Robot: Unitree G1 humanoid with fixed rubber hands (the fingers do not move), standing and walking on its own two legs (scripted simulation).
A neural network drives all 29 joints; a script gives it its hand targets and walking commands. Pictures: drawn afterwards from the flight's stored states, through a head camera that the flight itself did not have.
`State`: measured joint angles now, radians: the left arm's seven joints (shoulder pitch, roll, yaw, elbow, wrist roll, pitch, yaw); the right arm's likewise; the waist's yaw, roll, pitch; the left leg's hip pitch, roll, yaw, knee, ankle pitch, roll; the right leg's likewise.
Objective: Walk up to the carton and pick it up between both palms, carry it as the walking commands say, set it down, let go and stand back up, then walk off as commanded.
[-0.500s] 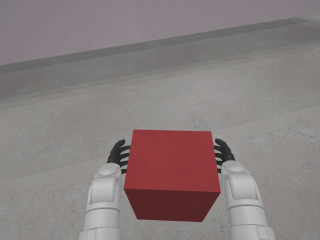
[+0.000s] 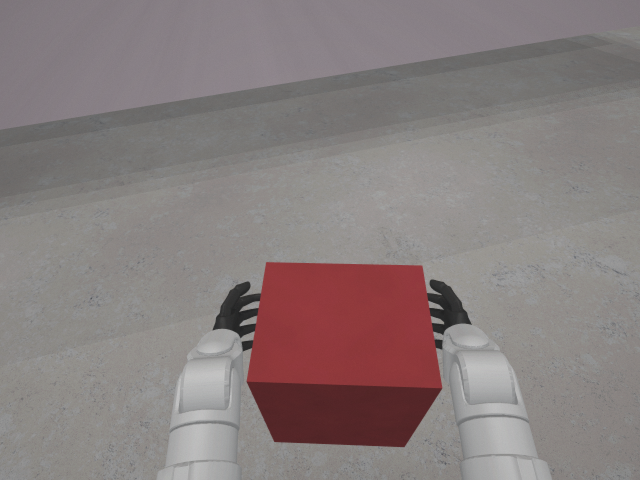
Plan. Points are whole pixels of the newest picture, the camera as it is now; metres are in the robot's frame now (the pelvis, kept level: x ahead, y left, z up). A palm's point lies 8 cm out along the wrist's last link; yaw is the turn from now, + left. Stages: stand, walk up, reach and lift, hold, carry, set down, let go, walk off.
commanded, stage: hold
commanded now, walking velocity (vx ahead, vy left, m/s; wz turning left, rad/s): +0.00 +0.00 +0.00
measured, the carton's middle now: (341, 362) +0.29 +0.00 -0.02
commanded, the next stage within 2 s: carry in 0.66 s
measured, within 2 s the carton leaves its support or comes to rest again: neither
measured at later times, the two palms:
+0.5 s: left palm (228, 341) +0.29 +0.14 +0.05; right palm (456, 337) +0.28 -0.15 +0.04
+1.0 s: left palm (184, 352) +0.27 +0.19 +0.06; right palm (419, 339) +0.27 -0.10 +0.06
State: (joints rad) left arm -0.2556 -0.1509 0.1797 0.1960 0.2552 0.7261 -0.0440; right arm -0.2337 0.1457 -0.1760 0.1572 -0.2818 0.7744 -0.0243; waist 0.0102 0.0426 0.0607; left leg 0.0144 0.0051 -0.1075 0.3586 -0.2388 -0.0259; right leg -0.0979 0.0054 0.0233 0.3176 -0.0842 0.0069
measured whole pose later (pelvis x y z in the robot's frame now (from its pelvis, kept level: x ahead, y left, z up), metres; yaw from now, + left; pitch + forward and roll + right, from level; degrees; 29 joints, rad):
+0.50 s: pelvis +0.00 +0.00 +0.00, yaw +0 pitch -8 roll +0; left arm -0.24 -0.15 0.17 0.19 0.25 0.73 -0.04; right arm -0.23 0.14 -0.17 0.15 -0.28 0.78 -0.02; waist 0.01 0.04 0.06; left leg 0.01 0.00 -0.11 0.37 -0.24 -0.03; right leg -0.10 0.01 0.03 0.33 -0.09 0.01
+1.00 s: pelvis -0.01 +0.05 -0.03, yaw -2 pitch +3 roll +1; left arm -0.17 -0.13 0.11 -0.24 0.10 1.04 0.07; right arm -0.22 0.14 -0.11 -0.19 -0.12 1.05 -0.10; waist 0.02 -0.02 -0.09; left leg -0.37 -0.04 0.07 0.66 -0.35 0.05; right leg -0.49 -0.11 -0.05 0.66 -0.23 0.03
